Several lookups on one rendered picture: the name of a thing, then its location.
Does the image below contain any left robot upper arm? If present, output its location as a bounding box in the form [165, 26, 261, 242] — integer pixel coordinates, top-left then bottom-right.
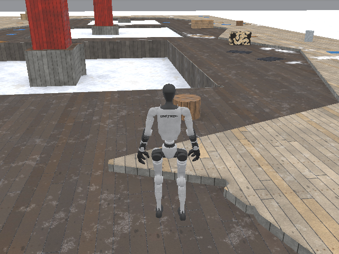
[144, 107, 158, 136]

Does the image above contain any right robot upper arm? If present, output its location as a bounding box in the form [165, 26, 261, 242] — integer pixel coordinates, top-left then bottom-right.
[180, 107, 194, 136]

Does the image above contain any robot left hand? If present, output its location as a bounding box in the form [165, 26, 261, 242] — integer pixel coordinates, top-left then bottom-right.
[137, 151, 149, 164]

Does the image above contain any left robot forearm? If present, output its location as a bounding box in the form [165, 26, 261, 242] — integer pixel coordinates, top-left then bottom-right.
[139, 128, 149, 152]

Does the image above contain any right robot foot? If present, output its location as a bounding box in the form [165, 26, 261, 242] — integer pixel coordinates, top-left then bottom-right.
[177, 207, 186, 221]

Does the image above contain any right robot forearm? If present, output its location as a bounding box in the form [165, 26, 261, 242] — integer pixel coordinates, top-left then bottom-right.
[189, 128, 199, 150]

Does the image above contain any robot head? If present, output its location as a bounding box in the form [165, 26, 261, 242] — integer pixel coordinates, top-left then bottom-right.
[160, 84, 178, 110]

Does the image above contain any robot right hand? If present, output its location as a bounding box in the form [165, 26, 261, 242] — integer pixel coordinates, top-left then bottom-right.
[188, 149, 200, 161]

